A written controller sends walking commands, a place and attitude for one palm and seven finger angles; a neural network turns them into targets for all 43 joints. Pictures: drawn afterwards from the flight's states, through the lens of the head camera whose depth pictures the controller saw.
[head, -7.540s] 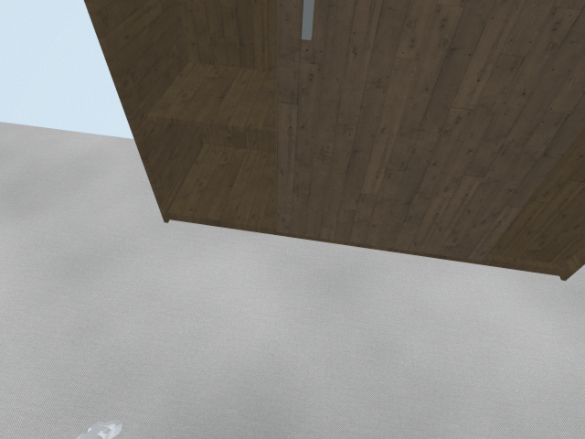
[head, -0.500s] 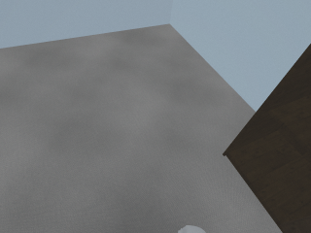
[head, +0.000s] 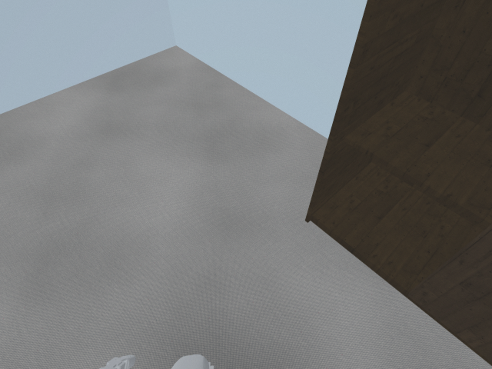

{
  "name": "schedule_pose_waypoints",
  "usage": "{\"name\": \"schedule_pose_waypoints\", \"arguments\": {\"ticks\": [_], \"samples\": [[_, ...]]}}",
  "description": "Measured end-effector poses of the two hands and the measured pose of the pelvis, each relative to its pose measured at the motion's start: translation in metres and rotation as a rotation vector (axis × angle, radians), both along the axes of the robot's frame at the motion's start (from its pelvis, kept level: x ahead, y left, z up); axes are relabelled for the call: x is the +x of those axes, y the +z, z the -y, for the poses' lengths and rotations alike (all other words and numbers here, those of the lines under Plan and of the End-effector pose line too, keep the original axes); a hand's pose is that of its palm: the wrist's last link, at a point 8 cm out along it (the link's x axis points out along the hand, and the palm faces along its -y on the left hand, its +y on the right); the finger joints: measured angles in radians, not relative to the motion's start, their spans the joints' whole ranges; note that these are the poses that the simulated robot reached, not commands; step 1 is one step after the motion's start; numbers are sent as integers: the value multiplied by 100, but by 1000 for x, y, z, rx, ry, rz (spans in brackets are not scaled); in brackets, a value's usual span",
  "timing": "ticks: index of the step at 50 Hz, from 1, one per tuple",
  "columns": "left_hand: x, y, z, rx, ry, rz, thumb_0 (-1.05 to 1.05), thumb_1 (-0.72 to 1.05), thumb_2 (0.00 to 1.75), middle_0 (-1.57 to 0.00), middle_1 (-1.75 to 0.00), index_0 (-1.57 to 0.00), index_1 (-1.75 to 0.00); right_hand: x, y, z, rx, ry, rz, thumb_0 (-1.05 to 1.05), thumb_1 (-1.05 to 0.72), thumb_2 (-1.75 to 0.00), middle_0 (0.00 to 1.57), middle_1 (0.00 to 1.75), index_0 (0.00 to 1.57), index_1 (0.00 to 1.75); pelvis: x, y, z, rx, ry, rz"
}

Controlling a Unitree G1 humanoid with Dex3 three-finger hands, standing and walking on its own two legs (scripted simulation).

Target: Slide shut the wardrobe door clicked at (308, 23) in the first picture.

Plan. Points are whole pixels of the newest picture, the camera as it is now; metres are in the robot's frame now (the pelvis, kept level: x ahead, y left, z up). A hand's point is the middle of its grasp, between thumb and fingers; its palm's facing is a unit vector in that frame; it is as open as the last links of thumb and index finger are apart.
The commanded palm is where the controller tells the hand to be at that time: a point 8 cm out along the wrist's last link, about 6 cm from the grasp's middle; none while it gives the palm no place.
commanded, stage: turn to face it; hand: right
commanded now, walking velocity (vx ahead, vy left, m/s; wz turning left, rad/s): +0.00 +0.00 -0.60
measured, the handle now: out of the picture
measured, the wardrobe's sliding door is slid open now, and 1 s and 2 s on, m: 0.50 0.50 0.50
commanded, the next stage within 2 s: take the last steps up to it in 1.10 s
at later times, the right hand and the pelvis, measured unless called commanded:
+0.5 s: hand out of the picture -0.02 -0.18 -0.16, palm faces +0.35 +0.89 -0.28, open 7.4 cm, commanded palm none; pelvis -0.01 +0.03 +0.00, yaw -20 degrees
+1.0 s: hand out of the picture -0.05 -0.19 -0.15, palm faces +0.57 +0.77 -0.30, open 7.4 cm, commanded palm none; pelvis -0.01 +0.04 -0.01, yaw -35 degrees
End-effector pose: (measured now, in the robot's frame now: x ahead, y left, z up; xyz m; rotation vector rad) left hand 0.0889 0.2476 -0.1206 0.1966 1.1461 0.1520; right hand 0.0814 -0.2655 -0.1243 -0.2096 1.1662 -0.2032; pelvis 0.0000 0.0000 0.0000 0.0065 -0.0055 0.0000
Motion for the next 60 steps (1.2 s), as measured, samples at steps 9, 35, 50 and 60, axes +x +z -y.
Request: {"name": "schedule_pose_waypoints", "arguments": {"ticks": [9,35,50,60], "samples": [[-13,-34,-34,-45,-42,-95,0,91,90,-20,-30,-20,-30,1,16,-42,-42,-44,119,0,-91,-90,20,30,20,30,-4,-10,-35,-26,-128,6],[91,3,52,44,-483,37,0,91,90,-20,-30,-20,-30,-196,-19,-11,29,-506,-122,0,-91,-90,20,30,20,30,-26,-8,-9,-7,-463,8],[92,-36,45,-55,-563,-68,0,91,90,-20,-30,-20,-30,-164,7,-48,-51,-569,46,0,-91,-90,20,30,20,30,-13,-12,-41,-28,-605,12],[93,-27,29,-16,-628,-155,0,91,90,-20,-30,-20,-30,-200,11,-101,5,-685,-16,0,-90,-90,20,30,20,30,-11,2,-54,-48,-695,10]]}}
